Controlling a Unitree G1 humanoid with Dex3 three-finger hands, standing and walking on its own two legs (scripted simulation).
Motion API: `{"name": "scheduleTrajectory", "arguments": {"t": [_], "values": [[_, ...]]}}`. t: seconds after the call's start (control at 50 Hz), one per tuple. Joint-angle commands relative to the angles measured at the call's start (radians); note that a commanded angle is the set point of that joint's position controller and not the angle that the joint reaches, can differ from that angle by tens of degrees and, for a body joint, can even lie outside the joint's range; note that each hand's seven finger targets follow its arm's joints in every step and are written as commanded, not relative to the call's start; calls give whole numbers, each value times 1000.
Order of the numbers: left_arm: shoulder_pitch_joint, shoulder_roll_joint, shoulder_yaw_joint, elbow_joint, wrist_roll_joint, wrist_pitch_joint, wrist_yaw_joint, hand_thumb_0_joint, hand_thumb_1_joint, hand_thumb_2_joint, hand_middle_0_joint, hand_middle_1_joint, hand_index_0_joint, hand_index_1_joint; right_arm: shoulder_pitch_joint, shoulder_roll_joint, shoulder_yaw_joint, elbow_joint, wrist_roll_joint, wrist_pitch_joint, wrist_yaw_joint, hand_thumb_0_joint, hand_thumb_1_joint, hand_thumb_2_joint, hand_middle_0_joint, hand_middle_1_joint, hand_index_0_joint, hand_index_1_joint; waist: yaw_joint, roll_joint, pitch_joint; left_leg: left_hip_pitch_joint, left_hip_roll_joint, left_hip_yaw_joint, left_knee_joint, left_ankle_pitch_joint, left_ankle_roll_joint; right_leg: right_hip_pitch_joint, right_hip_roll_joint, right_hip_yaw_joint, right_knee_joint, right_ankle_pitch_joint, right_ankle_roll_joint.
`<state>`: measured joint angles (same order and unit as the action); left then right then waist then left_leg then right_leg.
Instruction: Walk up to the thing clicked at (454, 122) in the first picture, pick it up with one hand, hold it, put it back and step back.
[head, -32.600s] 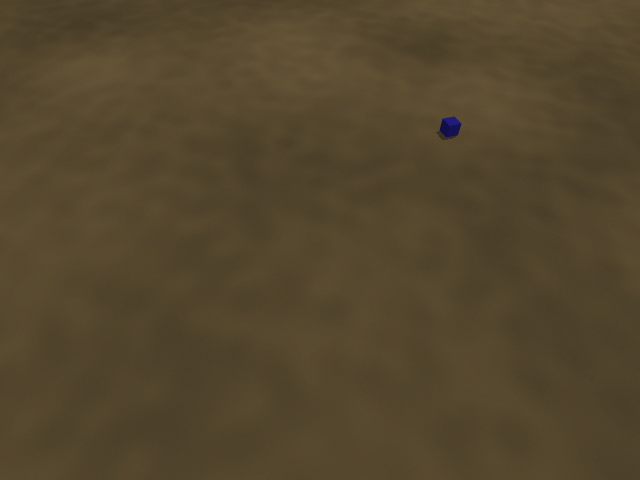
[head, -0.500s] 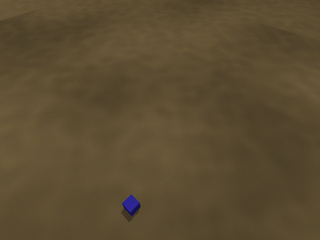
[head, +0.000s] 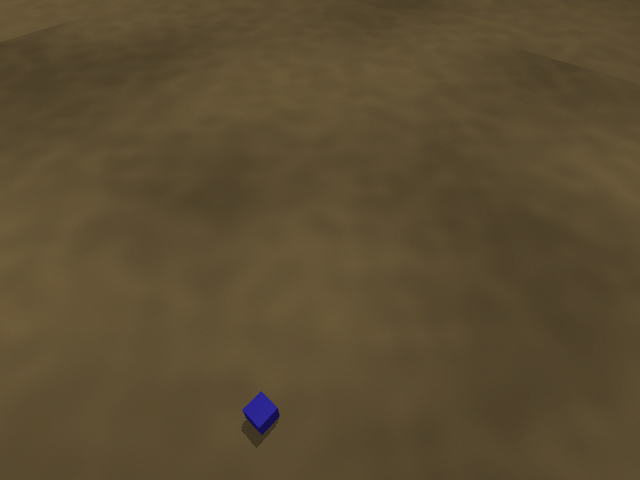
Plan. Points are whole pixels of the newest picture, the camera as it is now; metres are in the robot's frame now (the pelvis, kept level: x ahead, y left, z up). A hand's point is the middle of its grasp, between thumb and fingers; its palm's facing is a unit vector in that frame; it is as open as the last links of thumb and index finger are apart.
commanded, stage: stand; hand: left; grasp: from above
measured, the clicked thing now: (261, 413) +0.43 +0.21 -0.75
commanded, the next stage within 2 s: step back in 0.20 s
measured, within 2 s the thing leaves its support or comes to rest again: neither
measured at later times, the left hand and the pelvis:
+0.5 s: hand out of the picture +0.06 +0.27 -0.17, palm faces -0.02 -0.92 -0.40, open 7.4 cm; pelvis -0.05 +0.00 -0.02, yaw +0 degrees
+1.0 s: hand out of the picture -0.02 +0.31 -0.18, palm faces -0.07 -0.93 -0.37, open 7.4 cm; pelvis -0.14 +0.05 -0.02, yaw -3 degrees
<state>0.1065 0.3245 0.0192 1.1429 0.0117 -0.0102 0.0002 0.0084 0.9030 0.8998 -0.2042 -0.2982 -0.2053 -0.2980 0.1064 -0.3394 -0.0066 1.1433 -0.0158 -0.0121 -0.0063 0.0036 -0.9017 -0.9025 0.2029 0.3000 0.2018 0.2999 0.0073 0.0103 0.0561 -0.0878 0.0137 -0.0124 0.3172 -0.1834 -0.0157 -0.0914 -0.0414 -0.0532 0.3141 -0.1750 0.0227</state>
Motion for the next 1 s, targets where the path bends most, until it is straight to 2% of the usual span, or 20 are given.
{"name": "scheduleTrajectory", "arguments": {"t": [0.0, 0.16, 0.18, 0.22, 0.38, 0.44, 0.48, 0.5, 0.56, 0.6, 0.64, 0.66, 0.68, 0.7, 0.72, 0.74, 0.78, 0.8, 0.92, 0.98], "values": [[-35, 209, 35, -56, 3, -20, 15, 0, 900, 900, -200, -300, -200, -300, -39, -207, -36, -60, 0, -18, -10, 0, -900, -900, 200, 300, 200, 300, -2, -11, -84, -12, 119, -83, -39, 169, 34, 27, -104, 87, -37, 140, -34], [-36, 213, 35, -56, 1, -20, 14, 0, 900, 900, -200, -300, -200, -300, -36, -207, -36, -59, 1, -15, -7, 0, -900, -900, 200, 300, 200, 300, -3, -8, -54, -41, 113, -83, -59, 105, 30, 14, -99, 87, -51, 79, -32], [-36, 294, 77, -86, -18, -13, 18, 0, 900, 900, -200, -300, -200, -300, -64, -264, -56, -84, 12, 3, 2, 0, -900, -900, 200, 300, 200, 300, -5, -26, 29, -103, 97, -95, 56, 273, 53, -57, -94, 107, 34, 271, -43], [-15, 285, 82, -115, -22, -8, 23, 0, 900, 900, -200, -300, -200, -300, -38, -249, -59, -110, 25, 13, 5, 0, -900, -900, 200, 300, 200, 300, -15, -10, -41, -104, 91, -78, 109, 318, 64, -34, -95, 99, 89, 317, -66], [-13, 264, 81, -209, -6, 20, 17, 0, 900, 900, -200, -300, -200, -300, -55, -274, -95, -208, 20, 46, 15, 0, -900, -900, 200, 300, 200, 300, -15, 33, -125, -195, 111, -134, 192, 155, 148, -113, -63, 106, 254, 85, -108], [-3, 307, 98, -229, 3, 22, 14, 0, 900, 900, -200, -300, -200, -300, -48, -257, -98, -235, 18, 53, 19, 0, -900, -900, 200, 300, 200, 300, -1, -46, -132, -230, 26, -92, 353, -27, 114, -157, -157, 203, 179, 70, -183], [-71, 374, 114, -275, 19, 16, 19, 0, 900, 900, -200, -300, -200, -300, 9, -229, -96, -241, 14, 64, 25, 0, -900, -900, 200, 300, 200, 300, -5, -249, -116, -237, -98, -7, 696, -350, 56, -259, -371, 406, -5, 92, -310], [-84, 379, 118, -292, 30, 12, 22, 0, 900, 900, -200, -300, -200, -300, 29, -238, -99, -245, 14, 71, 26, 0, -900, -900, 200, 300, 200, 300, -12, -227, -105, -250, -74, -74, 790, -381, 52, -283, -389, 408, 5, 96, -333], [-161, 334, 108, -328, 34, 15, 34, 0, 900, 900, -200, -300, -200, -300, 130, -248, -104, -232, 33, 63, 25, 0, -900, -900, 200, 300, 200, 300, -53, -219, -124, -242, -32, -66, 698, -331, 44, -242, -288, 258, 110, 142, -249], [-128, 322, 107, -337, 34, 24, 35, 0, 900, 900, -200, -300, -200, -300, 145, -246, -101, -226, 15, 52, 22, 0, -900, -900, 200, 300, 200, 300, -31, -214, -137, -248, -22, -32, 478, -310, 40, -153, -249, 224, 191, 186, -204], [-112, 316, 103, -344, 15, 43, 29, 0, 900, 900, -200, -300, -200, -300, 181, -228, -104, -215, -9, 37, 15, 0, -900, -900, 200, 300, 200, 300, -51, -160, -125, -165, -26, 2, 155, -84, 37, -153, -196, 184, 324, 159, -153], [-57, 258, 93, -353, 1, 53, 26, 0, 900, 900, -200, -300, -200, -300, 134, -288, -118, -238, -36, 31, 11, 0, -900, -900, 200, 300, 200, 300, -15, 58, -81, -137, 108, -230, 41, 82, 64, -281, -66, 118, 473, -23, -88], [-33, 216, 86, -358, -4, 55, 33, 0, 900, 900, -200, -300, -200, -300, 87, -383, -135, -263, -49, 26, 9, 0, -900, -900, 200, 300, 200, 300, 8, 238, -46, -51, 283, -470, 22, 320, 137, -496, 122, 93, 605, -433, -50], [-91, 254, 97, -363, 10, 53, 49, 0, 900, 900, -200, -300, -200, -300, 97, -439, -144, -280, -30, 22, 6, 0, -900, -900, 200, 300, 200, 300, -64, 231, -64, -141, 358, -530, 33, 451, 228, -453, 141, 237, 725, -520, -36], [-135, 265, 101, -349, 10, 57, 54, 0, 900, 900, -200, -300, -200, -300, 90, -387, -135, -275, -30, 18, -1, 0, -900, -900, 200, 300, 200, 300, -68, 144, -48, -161, 318, -453, 47, 481, 189, -427, 150, 299, 805, -480, -45], [-96, 250, 98, -339, -1, 58, 52, 0, 900, 900, -200, -300, -200, -300, 30, -337, -118, -277, -30, 15, -12, 0, -900, -900, 200, 300, 200, 300, -24, 113, -57, -89, 256, -331, 92, 530, 163, -470, 156, 305, 868, -396, -53], [9, 249, 91, -320, -10, 55, 49, 0, 900, 900, -200, -300, -200, -300, -21, -300, -115, -307, -26, 15, -28, 0, -900, -900, 200, 300, 200, 300, 29, 155, -89, 1, 188, -204, 153, 517, 128, -510, 143, 266, 867, -285, -51], [13, 254, 100, -319, -2, 52, 45, 0, 900, 900, -200, -300, -200, -300, -7, -277, -111, -310, -20, 14, -30, 0, -900, -900, 200, 300, 200, 300, 14, 154, -104, 16, 206, -221, 162, 516, 171, -475, 137, 244, 892, -294, -34], [-17, 240, 102, -371, 7, 41, 34, 0, 900, 900, -200, -300, -200, -300, 102, -284, -125, -325, -10, 19, -37, 0, -900, -900, 200, 300, 200, 300, -53, 109, -98, 108, 268, -239, 188, 524, 263, -444, 109, 188, 711, -342, -6], [14, 229, 102, -372, 9, 34, 26, 0, 900, 900, -200, -300, -200, -300, 85, -285, -122, -345, -9, 20, -34, 0, -900, -900, 200, 300, 200, 300, -46, 107, -111, 81, 260, -221, 204, 440, 260, -376, 77, 144, 551, -319, -18]]}}
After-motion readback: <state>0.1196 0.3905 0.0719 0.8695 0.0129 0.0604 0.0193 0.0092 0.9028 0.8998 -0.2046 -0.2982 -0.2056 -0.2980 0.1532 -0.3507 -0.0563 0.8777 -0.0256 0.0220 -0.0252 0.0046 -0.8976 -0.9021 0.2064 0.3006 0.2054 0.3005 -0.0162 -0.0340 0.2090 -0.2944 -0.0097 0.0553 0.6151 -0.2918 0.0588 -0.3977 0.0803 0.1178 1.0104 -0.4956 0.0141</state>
